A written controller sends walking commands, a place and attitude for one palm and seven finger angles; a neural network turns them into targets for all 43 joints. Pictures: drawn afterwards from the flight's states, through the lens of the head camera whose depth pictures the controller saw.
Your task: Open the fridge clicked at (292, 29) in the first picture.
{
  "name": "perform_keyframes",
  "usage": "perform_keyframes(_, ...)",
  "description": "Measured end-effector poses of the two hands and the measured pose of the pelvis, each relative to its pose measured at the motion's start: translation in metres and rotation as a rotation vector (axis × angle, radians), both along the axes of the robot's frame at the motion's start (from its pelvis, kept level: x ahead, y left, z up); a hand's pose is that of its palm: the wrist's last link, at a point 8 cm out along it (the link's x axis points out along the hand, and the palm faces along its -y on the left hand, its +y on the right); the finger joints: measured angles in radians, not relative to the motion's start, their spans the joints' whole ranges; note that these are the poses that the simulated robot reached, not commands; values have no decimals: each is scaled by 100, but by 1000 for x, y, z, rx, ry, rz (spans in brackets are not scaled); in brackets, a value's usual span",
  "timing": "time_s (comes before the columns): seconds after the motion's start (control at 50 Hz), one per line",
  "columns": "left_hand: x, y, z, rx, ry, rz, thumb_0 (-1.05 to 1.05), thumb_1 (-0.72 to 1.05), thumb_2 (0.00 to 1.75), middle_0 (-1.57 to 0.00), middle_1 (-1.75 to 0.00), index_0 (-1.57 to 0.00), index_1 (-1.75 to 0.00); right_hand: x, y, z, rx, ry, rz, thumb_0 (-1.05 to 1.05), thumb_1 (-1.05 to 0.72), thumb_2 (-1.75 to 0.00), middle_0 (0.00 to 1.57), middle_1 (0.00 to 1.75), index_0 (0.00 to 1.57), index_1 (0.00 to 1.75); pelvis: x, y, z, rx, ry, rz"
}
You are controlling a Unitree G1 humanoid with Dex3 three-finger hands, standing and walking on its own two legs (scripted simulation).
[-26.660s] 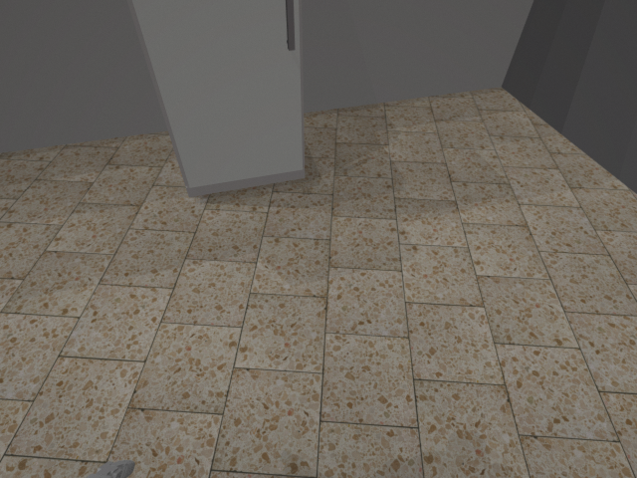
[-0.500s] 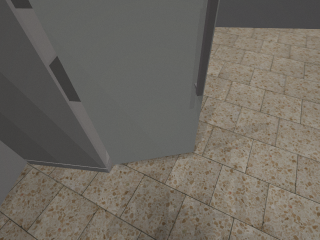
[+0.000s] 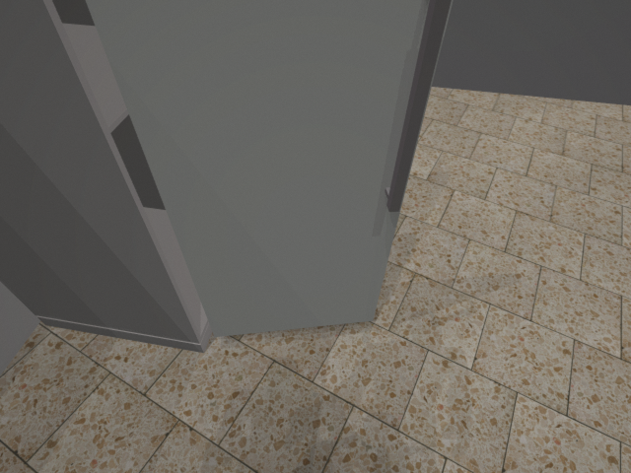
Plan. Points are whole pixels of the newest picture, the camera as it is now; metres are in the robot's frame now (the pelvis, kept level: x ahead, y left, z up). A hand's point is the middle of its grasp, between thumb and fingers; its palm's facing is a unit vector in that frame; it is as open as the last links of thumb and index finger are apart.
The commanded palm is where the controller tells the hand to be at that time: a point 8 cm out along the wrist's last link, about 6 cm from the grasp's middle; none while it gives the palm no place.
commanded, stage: let the arm hang, fingers relaxed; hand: right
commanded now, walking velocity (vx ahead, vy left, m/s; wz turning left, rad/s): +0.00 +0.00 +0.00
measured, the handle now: (408, 117) +0.68 -0.12 +0.11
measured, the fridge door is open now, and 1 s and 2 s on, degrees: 73 73 73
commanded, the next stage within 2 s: look to check the result in 0.14 s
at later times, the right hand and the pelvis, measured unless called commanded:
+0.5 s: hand out of the picture +0.02 -0.18 -0.18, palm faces +0.00 +0.98 -0.21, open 7.4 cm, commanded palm none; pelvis +0.02 +0.01 +0.00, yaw +0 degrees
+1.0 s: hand out of the picture +0.04 -0.16 -0.18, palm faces +0.00 +0.98 -0.18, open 7.4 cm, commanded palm none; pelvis +0.02 +0.01 +0.00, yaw +0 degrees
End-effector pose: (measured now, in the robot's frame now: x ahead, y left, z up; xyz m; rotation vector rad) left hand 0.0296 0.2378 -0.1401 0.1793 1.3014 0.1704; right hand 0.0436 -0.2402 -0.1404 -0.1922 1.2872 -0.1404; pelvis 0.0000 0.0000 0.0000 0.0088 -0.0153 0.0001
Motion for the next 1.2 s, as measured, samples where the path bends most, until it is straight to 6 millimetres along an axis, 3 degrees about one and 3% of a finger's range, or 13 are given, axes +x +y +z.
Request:
perform_keyframes(0.14,6,3,3,8,4,-1,0,91,90,-20,-30,-20,-30,8,12,-3,27,-1,7,0,-90,-90,20,30,20,30,4,2,1,-1,0,1)
perform_keyframes(0.52,-2,0,-2,-11,83,12,0,91,90,-20,-30,-20,-30,-23,11,-3,9,126,-30,0,-91,-90,20,30,20,30,16,7,2,-1,4,3)
perform_keyframes(0.9,7,-2,-1,-15,61,16,0,91,90,-20,-30,-20,-30,-7,27,-6,40,85,-22,0,-91,-90,20,30,20,30,23,9,2,-2,-1,5)
perform_keyframes(1.2,-4,-4,-2,-23,88,28,0,91,90,-20,-30,-20,-30,-13,25,-5,30,100,-33,0,-91,-90,20,30,20,30,25,11,3,-4,-4,5)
